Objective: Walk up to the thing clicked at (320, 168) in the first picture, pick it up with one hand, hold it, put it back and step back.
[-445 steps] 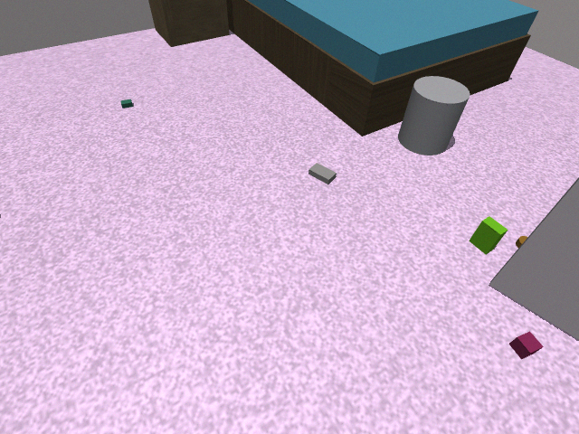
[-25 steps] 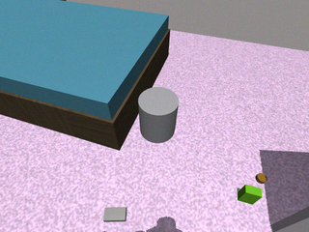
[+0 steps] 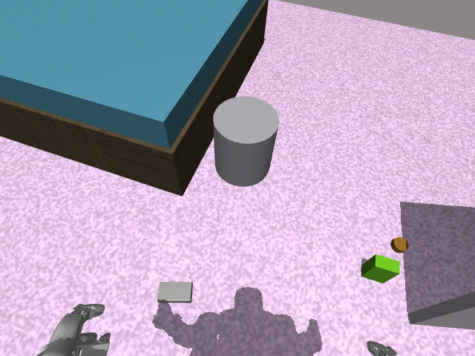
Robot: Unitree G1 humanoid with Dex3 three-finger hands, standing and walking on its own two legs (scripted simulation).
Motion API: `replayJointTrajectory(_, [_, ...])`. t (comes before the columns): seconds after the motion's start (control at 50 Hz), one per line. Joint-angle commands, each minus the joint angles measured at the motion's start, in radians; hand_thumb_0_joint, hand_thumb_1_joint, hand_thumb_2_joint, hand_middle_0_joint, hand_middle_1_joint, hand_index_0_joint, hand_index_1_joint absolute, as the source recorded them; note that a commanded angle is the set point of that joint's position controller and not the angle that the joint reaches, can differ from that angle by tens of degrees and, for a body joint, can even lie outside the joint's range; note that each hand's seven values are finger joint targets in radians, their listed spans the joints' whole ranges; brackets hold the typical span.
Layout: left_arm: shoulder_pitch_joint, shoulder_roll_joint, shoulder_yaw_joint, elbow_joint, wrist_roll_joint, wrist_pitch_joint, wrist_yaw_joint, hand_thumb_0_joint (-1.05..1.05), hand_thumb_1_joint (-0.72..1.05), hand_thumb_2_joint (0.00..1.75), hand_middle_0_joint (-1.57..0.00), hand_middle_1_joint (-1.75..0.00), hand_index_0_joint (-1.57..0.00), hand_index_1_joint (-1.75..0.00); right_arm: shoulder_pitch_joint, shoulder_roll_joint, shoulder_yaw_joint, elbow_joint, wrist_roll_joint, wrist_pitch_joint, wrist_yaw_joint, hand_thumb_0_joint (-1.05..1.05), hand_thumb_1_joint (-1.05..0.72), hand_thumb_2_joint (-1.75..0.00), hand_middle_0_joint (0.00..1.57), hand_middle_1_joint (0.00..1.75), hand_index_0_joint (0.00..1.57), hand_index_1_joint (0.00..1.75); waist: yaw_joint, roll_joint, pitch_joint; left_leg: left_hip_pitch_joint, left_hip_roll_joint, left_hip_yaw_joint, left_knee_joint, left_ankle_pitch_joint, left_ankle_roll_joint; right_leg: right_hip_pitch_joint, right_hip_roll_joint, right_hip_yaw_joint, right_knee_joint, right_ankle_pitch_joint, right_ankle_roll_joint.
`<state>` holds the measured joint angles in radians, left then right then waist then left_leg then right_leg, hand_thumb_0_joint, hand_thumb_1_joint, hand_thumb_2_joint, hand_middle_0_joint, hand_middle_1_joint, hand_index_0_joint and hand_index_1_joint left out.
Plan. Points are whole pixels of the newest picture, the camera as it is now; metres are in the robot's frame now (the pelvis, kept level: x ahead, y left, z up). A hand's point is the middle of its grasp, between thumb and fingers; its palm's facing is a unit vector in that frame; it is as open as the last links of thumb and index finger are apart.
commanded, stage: rise first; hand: left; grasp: from above
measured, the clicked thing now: (175, 292) +0.38 +0.22 -0.75
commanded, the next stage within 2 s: none
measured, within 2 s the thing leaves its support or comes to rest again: neither
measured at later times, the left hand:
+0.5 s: hand (112, 353) +0.15 +0.27 -0.30, palm faces -0.37 -0.72 -0.59, open 14.1 cm
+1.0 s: hand (141, 315) +0.26 +0.27 -0.50, palm faces -0.49 -0.26 -0.83, open 13.6 cm
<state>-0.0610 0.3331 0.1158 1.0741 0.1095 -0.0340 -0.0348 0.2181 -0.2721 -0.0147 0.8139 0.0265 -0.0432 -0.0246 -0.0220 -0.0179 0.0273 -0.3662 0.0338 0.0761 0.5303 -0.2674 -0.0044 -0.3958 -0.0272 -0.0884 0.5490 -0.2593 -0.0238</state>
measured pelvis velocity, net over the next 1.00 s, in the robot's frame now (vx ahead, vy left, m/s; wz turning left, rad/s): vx -0.09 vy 0.01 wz -0.01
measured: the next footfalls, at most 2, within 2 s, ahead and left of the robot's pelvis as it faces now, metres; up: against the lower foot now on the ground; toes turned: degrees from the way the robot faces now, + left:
none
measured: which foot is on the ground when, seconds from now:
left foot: down 0.00-1.00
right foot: down 0.00-1.00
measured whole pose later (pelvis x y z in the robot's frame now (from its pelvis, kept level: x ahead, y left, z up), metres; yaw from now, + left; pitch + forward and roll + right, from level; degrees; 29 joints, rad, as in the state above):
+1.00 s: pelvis -0.09 +0.01 -0.33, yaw -1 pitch +35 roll -3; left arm -0.54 0.48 0.04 1.06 0.95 -0.17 0.29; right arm 0.10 -0.26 -0.06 0.74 -0.06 -0.10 0.06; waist -0.07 0.00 -0.15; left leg -2.00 0.06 -0.01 2.05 -0.66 0.03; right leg -1.98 -0.10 -0.11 2.00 -0.63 -0.06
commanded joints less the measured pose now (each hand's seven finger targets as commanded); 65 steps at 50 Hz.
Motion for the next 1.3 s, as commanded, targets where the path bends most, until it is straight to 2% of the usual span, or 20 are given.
replayJointTrajectory(0.0, [0.09,0.164,0.037,-0.138,0.062,0.018,0.029,0.0,-0.12,0.93,-0.16,-0.99,-0.17,-0.99,0.055,-0.147,-0.072,-0.166,0.0,-0.022,-0.004,0.0,-0.9,-0.9,0.2,0.3,0.2,0.3,0.028,0.042,-0.236,-0.023,-0.057,-0.026,0.048,0.202,0.018,0.067,0.018,0.057,0.018,0.21,-0.004])
replayJointTrajectory(0.1, [0.077,0.147,0.043,-0.224,0.12,0.03,0.059,0.0,-0.52,0.94,-0.17,-1.05,-0.16,-1.05,0.031,-0.139,-0.079,-0.245,-0.006,-0.039,0.009,0.0,-0.92,-0.91,0.2,0.3,0.2,0.3,0.011,0.006,-0.245,-0.172,-0.04,-0.042,0.208,0.117,0.019,-0.115,0.026,0.045,0.164,0.098,-0.003])
replayJointTrajectory(0.14, [0.101,0.139,0.054,-0.266,0.14,0.01,0.072,0.0,-0.58,0.97,-0.15,-1.04,-0.14,-1.06,0.043,-0.132,-0.084,-0.261,-0.014,-0.053,0.01,0.0,-0.93,-0.91,0.2,0.3,0.2,0.3,0.01,0.021,-0.299,-0.232,-0.037,-0.045,0.293,0.101,0.018,-0.18,0.023,0.048,0.247,0.079,-0.005])
replayJointTrajectory(0.16, [0.113,0.116,0.035,-0.31,0.153,0.002,0.076,0.0,-0.57,0.98,-0.14,-1.04,-0.13,-1.06,0.039,-0.127,-0.085,-0.274,-0.017,-0.059,0.011,0.0,-0.91,-0.9,0.2,0.3,0.2,0.3,0.015,0.022,-0.311,-0.259,-0.032,-0.054,0.32,0.085,0.016,-0.226,0.024,0.046,0.283,0.058,-0.007])
replayJointTrajectory(0.22, [0.153,0.152,0.067,-0.425,0.204,-0.012,0.102,0.0,-0.61,1.02,-0.11,-1.05,-0.09,-1.08,0.025,-0.123,-0.082,-0.302,-0.02,-0.075,0.006,0.0,-0.89,-0.9,0.2,0.3,0.2,0.3,0.03,0.082,-0.372,-0.312,-0.027,-0.064,0.389,0.062,0.009,-0.315,0.025,0.052,0.375,0.022,-0.013])
replayJointTrajectory(0.28, [0.058,0.136,0.025,-0.486,0.253,-0.012,0.12,0.0,-0.61,1.06,-0.09,-1.06,-0.06,-1.09,0.012,-0.14,-0.091,-0.306,-0.021,-0.087,0.001,0.0,-0.87,-0.89,0.2,0.3,0.2,0.3,-0.013,0.095,-0.365,-0.366,-0.004,-0.113,0.452,-0.011,-0.001,-0.495,0.024,0.045,0.479,-0.051,-0.01])
replayJointTrajectory(0.32, [0.019,0.159,0.038,-0.46,0.296,-0.018,0.134,0.0,-0.61,1.07,-0.08,-1.04,-0.04,-1.09,0.003,-0.143,-0.092,-0.299,-0.021,-0.1,-0.001,0.0,-0.85,-0.89,0.2,0.3,0.2,0.3,-0.015,0.084,-0.39,-0.452,-0.005,-0.121,0.529,-0.054,0.002,-0.587,0.022,0.049,0.553,-0.086,-0.008])
replayJointTrajectory(0.36, [-0.025,0.123,-0.013,-0.461,0.342,-0.031,0.145,0.0,-0.6,1.06,-0.08,-1.04,-0.04,-1.08,-0.002,-0.144,-0.092,-0.307,-0.021,-0.112,0.001,0.0,-0.84,-0.88,0.2,0.3,0.2,0.3,-0.034,0.062,-0.43,-0.536,-0.013,-0.115,0.605,-0.099,0.006,-0.655,0.015,0.053,0.616,-0.112,-0.006])
replayJointTrajectory(0.4, [-0.045,0.143,-0.013,-0.447,0.392,-0.042,0.165,0.0,-0.6,1.06,-0.08,-1.04,-0.04,-1.07,-0.011,-0.154,-0.094,-0.302,-0.018,-0.124,0.003,0.0,-0.84,-0.88,0.2,0.3,0.2,0.3,-0.025,0.073,-0.476,-0.584,-0.015,-0.124,0.662,-0.11,0.003,-0.73,0.011,0.053,0.686,-0.126,-0.008])
replayJointTrajectory(0.42, [-0.05,0.135,-0.028,-0.429,0.419,-0.045,0.174,0.0,-0.59,1.04,-0.08,-1.04,-0.06,-1.07,-0.019,-0.16,-0.094,-0.299,-0.017,-0.128,0.004,0.0,-0.85,-0.89,0.2,0.3,0.2,0.3,-0.026,0.08,-0.499,-0.607,-0.016,-0.128,0.694,-0.106,0.002,-0.77,0.011,0.051,0.722,-0.126,-0.009])
replayJointTrajectory(0.44, [-0.068,0.168,-0.004,-0.411,0.446,-0.05,0.187,0.0,-0.59,1.04,-0.09,-1.04,-0.07,-1.06,-0.025,-0.17,-0.098,-0.295,-0.015,-0.131,0.007,0.0,-0.86,-0.89,0.2,0.3,0.2,0.3,-0.017,0.092,-0.526,-0.624,-0.016,-0.137,0.725,-0.083,-0.001,-0.809,0.009,0.049,0.765,-0.117,-0.01])
replayJointTrajectory(0.5, [-0.099,0.143,-0.048,-0.398,0.5,-0.055,0.216,0.0,-0.55,1.01,-0.11,-1.03,-0.1,-1.04,-0.028,-0.176,-0.107,-0.275,-0.016,-0.135,0.018,0.0,-0.87,-0.89,0.2,0.3,0.2,0.3,-0.021,0.098,-0.606,-0.667,-0.016,-0.151,0.816,-0.026,-0.006,-0.907,0.004,0.041,0.859,-0.093,-0.013])
replayJointTrajectory(0.56, [-0.152,0.205,-0.016,-0.363,0.568,-0.056,0.25,0.0,-0.56,1.01,-0.11,-1.01,-0.1,-1.03,-0.036,-0.181,-0.113,-0.253,-0.017,-0.131,0.03,0.0,-0.88,-0.9,0.2,0.3,0.2,0.3,-0.005,0.099,-0.666,-0.764,-0.025,-0.146,0.908,0.01,-0.002,-0.958,-0.001,0.046,0.946,-0.064,-0.016])
replayJointTrajectory(0.58, [-0.166,0.186,-0.036,-0.339,0.591,-0.055,0.256,0.0,-0.55,1.01,-0.11,-1.01,-0.1,-1.03,-0.038,-0.178,-0.116,-0.247,-0.017,-0.128,0.035,0.0,-0.88,-0.9,0.2,0.3,0.2,0.3,-0.005,0.086,-0.681,-0.797,-0.029,-0.137,0.947,0.014,0.004,-0.983,0.001,0.047,0.967,-0.061,-0.017])
replayJointTrajectory(0.64, [-0.292,0.233,-0.022,-0.312,0.648,-0.07,0.283,0.0,-0.53,0.99,-0.13,-0.98,-0.12,-1.0,-0.04,-0.175,-0.117,-0.237,-0.023,-0.122,0.047,0.0,-0.89,-0.9,0.2,0.3,0.2,0.3,-0.009,0.062,-0.702,-0.942,-0.042,-0.115,1.026,-0.092,0.017,-1.018,-0.003,0.061,1.006,-0.118,-0.013])
replayJointTrajectory(0.76, [-0.49,0.307,-0.021,-0.268,0.749,-0.113,0.326,0.0,-0.44,0.92,-0.19,-0.92,-0.19,-0.92,-0.022,-0.176,-0.123,-0.205,-0.046,-0.111,0.064,0.0,-0.9,-0.9,0.2,0.3,0.2,0.3,-0.022,0.027,-0.836,-1.102,-0.051,-0.074,1.192,-0.147,0.033,-1.034,-0.005,0.078,1.083,-0.143,-0.003])
replayJointTrajectory(0.92, [-0.686,0.399,-0.011,-0.146,0.84,-0.146,0.375,0.0,-0.48,0.97,-0.13,-0.96,-0.13,-0.95,-0.012,-0.169,-0.117,-0.161,-0.082,-0.09,0.066,0.0,-0.9,-0.9,0.2,0.3,0.2,0.3,-0.05,0.046,-0.828,-1.258,-0.047,-0.072,1.301,-0.317,0.041,-1.16,0.001,0.085,1.14,-0.352,-0.002])
replayJointTrajectory(1.08, [-0.77,0.427,-0.025,-0.031,0.941,-0.165,0.405,0.0,-0.46,0.97,-0.15,-0.92,-0.14,-0.92,0.016,-0.188,-0.104,-0.113,-0.101,-0.074,0.08,0.0,-0.9,-0.9,0.2,0.3,0.2,0.3,-0.076,0.148,-0.769,-1.279,-0.04,-0.11,1.343,-0.336,0.038,-1.34,-0.004,0.02,1.273,-0.314,-0.013])
replayJointTrajectory(1.12, [-0.794,0.47,-0.006,-0.018,0.964,-0.176,0.416,0.0,-0.46,0.97,-0.16,-0.89,-0.15,-0.9,0.023,-0.192,-0.101,-0.104,-0.105,-0.069,0.084,0.0,-0.9,-0.9,0.2,0.3,0.2,0.3,-0.08,0.131,-0.761,-1.303,-0.04,-0.114,1.366,-0.325,0.041,-1.354,-0.004,0.013,1.293,-0.305,-0.012])
replayJointTrajectory(1.28, [-0.872,0.461,-0.022,0.039,1.059,-0.213,0.457,0.0,-0.42,0.91,-0.18,-0.87,-0.19,-0.87,0.055,-0.213,-0.102,-0.08,-0.127,-0.057,0.109,0.0,-0.9,-0.9,0.2,0.3,0.2,0.3,-0.11,0.206,-0.753,-1.27,-0.034,-0.153,1.396,-0.305,0.024,-1.494,-0.011,-0.013,1.393,-0.286,-0.02])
